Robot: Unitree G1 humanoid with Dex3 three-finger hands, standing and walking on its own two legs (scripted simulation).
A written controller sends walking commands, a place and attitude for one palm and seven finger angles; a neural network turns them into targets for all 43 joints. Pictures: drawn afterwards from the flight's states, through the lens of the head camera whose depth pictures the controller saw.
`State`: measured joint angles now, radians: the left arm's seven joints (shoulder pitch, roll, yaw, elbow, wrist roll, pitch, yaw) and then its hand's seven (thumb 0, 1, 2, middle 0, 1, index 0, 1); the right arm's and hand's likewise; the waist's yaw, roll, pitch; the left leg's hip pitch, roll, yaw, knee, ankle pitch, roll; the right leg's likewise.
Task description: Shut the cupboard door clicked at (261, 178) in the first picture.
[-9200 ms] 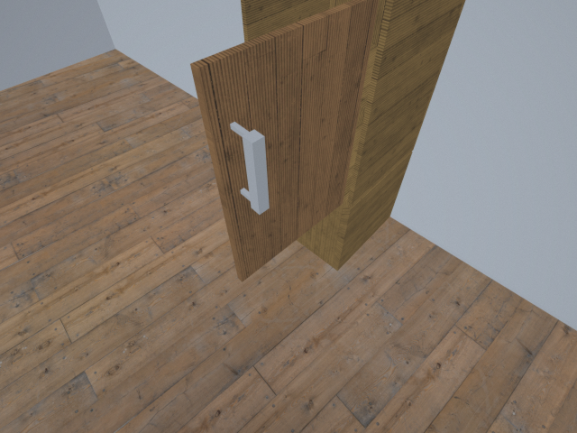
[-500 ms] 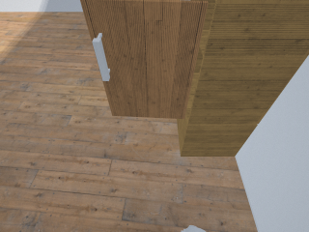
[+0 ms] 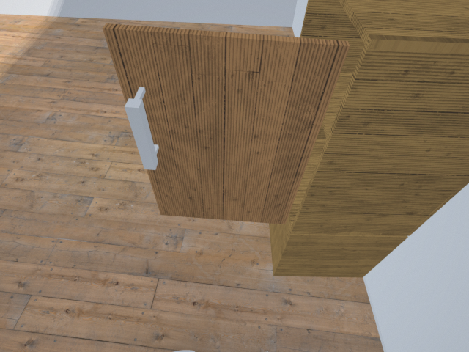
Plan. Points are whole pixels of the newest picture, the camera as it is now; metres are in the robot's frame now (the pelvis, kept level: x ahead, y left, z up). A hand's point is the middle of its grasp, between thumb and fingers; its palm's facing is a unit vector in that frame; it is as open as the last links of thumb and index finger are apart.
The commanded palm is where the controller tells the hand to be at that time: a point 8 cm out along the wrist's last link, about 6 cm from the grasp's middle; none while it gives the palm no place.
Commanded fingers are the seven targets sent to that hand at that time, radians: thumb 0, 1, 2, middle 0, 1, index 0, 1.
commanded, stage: come to a stop and stand still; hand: left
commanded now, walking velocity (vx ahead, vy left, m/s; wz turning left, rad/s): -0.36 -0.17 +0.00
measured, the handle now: (146, 130) +0.51 +0.23 +0.06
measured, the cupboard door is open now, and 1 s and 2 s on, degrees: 86 86 86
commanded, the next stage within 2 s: look again from close up in 0.80 s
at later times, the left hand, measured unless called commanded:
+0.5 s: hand out of the picture +0.06 +0.16 -0.16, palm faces +0.00 -0.97 -0.24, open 7.4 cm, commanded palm none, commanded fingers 0.00 0.90 0.90 -0.20 -0.30 -0.20 -0.30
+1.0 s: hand out of the picture +0.03 +0.17 -0.16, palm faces -0.04 -0.97 -0.23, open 7.3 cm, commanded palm none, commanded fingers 0.00 0.90 0.90 -0.20 -0.30 -0.20 -0.30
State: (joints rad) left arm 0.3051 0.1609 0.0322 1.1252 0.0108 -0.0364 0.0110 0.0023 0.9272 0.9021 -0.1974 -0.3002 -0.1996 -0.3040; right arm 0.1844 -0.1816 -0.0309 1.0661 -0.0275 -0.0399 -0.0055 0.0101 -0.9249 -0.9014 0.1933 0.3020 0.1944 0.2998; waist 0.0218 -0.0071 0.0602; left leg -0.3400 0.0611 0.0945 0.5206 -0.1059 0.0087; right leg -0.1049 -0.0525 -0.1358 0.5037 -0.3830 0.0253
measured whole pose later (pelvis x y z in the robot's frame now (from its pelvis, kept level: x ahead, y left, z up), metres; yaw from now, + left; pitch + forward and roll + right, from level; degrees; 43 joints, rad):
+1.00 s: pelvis +0.00 -0.01 +0.01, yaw -2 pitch -1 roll +0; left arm 0.25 0.18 -0.02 1.07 0.01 -0.01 0.02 0.01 0.91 0.90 -0.20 -0.30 -0.20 -0.30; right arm 0.29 -0.18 0.02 1.05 -0.02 -0.01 -0.02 0.01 -0.93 -0.90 0.20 0.30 0.20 0.30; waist 0.00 0.02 0.04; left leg -0.17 -0.02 0.07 0.46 -0.28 0.04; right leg -0.21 -0.04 -0.03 0.49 -0.25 0.01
